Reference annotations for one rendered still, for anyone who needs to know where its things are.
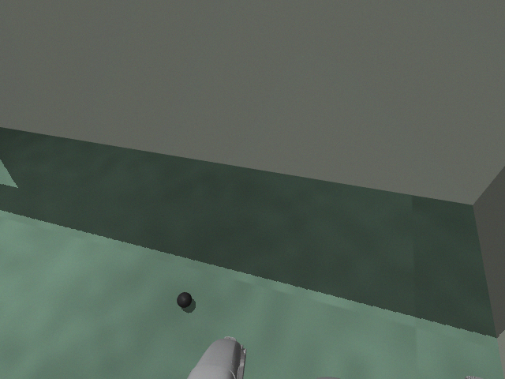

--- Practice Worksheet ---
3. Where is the ball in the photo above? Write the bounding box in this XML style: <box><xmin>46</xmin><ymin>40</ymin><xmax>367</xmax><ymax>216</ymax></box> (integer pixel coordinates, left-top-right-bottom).
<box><xmin>177</xmin><ymin>292</ymin><xmax>192</xmax><ymax>308</ymax></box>

